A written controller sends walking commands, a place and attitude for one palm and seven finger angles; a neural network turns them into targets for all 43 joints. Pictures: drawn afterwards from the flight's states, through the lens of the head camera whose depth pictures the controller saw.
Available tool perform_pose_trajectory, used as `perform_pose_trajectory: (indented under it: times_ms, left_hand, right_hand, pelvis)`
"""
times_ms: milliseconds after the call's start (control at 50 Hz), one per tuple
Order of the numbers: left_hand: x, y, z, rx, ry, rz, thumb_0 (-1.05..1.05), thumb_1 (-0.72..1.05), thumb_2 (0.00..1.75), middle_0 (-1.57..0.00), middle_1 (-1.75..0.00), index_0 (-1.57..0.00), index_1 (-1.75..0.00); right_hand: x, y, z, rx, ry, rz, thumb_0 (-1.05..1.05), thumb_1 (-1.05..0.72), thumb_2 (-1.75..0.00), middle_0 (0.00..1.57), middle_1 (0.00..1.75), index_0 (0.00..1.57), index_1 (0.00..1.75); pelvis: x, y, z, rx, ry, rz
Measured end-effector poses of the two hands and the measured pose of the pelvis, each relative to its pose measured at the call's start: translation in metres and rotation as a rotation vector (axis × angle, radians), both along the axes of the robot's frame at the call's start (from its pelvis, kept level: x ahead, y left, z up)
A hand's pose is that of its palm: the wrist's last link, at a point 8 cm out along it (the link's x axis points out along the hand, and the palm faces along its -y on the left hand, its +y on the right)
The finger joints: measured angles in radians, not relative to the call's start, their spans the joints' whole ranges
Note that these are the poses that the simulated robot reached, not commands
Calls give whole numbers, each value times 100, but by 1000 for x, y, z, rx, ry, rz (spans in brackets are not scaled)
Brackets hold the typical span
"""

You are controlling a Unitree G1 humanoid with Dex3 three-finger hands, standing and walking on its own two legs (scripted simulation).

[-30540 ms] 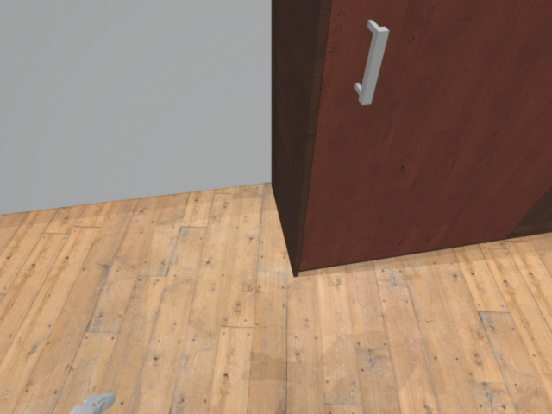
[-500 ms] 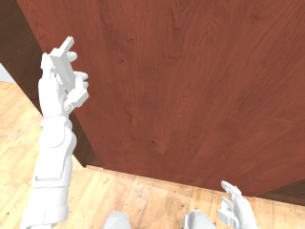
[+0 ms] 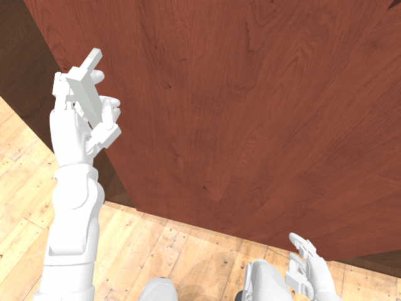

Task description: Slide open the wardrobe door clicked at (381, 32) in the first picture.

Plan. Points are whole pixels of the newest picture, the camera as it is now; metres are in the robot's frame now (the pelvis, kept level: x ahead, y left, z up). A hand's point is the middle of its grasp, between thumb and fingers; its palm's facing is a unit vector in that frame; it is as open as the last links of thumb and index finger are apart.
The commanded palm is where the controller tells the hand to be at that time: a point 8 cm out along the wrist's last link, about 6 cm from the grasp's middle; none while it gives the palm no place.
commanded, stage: step sideways, sliding the door along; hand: left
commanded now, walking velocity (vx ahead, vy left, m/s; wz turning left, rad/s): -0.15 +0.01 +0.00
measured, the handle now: (100, 99) +0.37 +0.26 +0.13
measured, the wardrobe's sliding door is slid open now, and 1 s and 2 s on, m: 0.18 0.34 0.53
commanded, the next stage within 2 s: none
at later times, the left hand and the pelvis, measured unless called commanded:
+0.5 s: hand (160, 140) +0.32 +0.14 +0.13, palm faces +0.36 -0.93 -0.04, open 6.7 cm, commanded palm +0.28 +0.12 +0.12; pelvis +0.01 -0.05 -0.02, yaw +0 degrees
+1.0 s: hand (214, 154) +0.31 +0.06 +0.13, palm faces +0.40 -0.91 -0.10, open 6.9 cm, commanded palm +0.28 +0.04 +0.11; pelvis -0.05 -0.16 -0.02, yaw -3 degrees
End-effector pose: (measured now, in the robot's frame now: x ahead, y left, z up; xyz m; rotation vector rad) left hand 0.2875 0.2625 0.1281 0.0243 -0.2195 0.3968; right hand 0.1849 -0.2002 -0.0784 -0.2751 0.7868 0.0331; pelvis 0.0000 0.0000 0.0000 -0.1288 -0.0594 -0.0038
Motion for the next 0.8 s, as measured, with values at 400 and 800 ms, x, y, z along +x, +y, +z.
perform_pose_trajectory:
  times_ms: [400, 800]
  left_hand:
    - [-6, -61, 3, 126, 82, 79, -6, 74, 84, -44, -140, -9, -138]
    - [-10, -122, 1, -2, 27, -99, 0, 79, 83, -33, -140, -9, -131]
  right_hand:
    - [38, -61, -31, 73, -71, -47, 1, -91, -90, 20, 30, 20, 29]
    - [-31, -84, 7, 46, -59, -25, 1, -90, -90, 20, 30, 21, 30]
  pelvis:
    - [11, -56, -14, 142, 59, -7]
    - [-26, -93, 0, 21, 5, -46]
